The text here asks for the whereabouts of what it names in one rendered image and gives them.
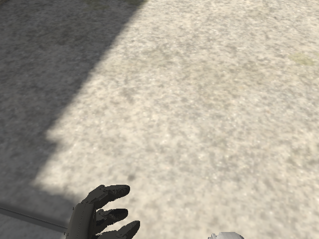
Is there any left robot hand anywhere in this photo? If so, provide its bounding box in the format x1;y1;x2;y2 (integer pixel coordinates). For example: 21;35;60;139
64;184;141;239

